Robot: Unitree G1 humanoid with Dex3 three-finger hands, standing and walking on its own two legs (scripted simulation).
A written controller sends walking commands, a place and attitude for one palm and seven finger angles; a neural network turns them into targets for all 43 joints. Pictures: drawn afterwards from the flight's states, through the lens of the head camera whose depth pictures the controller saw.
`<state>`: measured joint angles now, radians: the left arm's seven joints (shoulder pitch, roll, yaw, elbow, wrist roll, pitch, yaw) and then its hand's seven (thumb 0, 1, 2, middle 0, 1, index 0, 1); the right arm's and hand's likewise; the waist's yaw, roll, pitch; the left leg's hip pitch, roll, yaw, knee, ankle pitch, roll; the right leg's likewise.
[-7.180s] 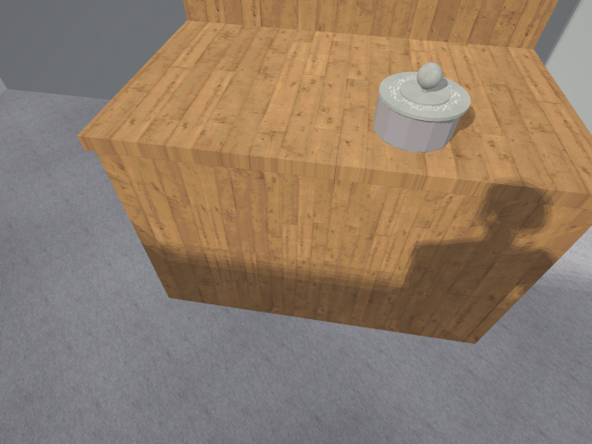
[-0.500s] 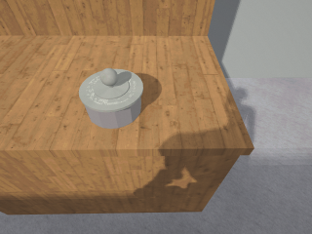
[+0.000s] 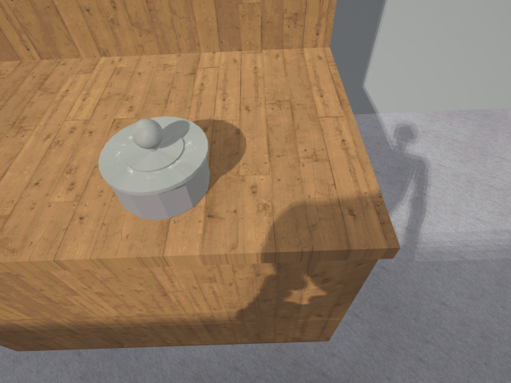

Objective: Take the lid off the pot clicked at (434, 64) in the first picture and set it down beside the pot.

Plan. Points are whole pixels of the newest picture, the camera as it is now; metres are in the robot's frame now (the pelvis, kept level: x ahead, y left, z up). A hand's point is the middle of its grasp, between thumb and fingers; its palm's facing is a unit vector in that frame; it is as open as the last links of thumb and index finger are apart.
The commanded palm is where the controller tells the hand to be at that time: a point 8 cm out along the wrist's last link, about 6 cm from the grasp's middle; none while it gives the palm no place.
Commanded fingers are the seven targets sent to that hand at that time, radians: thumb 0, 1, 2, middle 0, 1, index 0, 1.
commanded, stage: come to a stop and stand still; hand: left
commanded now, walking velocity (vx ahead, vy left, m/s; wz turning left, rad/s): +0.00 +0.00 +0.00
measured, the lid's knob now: (147, 133) +0.47 +0.21 +0.13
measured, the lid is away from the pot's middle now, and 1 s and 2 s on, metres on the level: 0.00 0.00 0.00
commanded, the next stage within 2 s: look again from close up in 0.52 s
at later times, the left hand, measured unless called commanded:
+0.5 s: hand out of the picture +0.05 +0.16 -0.17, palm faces +0.02 -0.97 -0.24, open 7.3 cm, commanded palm none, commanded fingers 0.00 0.90 0.90 -0.20 -0.30 -0.20 -0.30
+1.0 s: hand out of the picture +0.03 +0.15 -0.17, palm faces +0.03 -0.98 -0.21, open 7.4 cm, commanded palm none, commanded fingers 0.00 0.90 0.90 -0.20 -0.30 -0.20 -0.30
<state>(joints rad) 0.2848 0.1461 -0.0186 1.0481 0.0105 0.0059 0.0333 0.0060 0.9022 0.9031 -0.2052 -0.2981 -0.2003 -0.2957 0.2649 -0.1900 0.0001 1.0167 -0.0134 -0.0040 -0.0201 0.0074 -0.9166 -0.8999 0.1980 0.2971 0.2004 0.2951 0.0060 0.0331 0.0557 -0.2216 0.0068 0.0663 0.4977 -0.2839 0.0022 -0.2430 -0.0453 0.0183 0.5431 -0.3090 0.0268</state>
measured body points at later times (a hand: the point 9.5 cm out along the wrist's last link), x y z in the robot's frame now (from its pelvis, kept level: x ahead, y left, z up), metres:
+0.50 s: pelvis +0.03 -0.03 +0.00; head +0.06 -0.04 +0.45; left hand +0.05 +0.21 -0.15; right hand +0.03 -0.25 -0.16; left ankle -0.01 +0.12 -0.74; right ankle -0.01 -0.14 -0.74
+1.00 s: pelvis +0.03 -0.03 +0.00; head +0.07 -0.03 +0.45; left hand +0.03 +0.20 -0.15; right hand +0.03 -0.25 -0.16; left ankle -0.01 +0.12 -0.74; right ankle -0.01 -0.14 -0.74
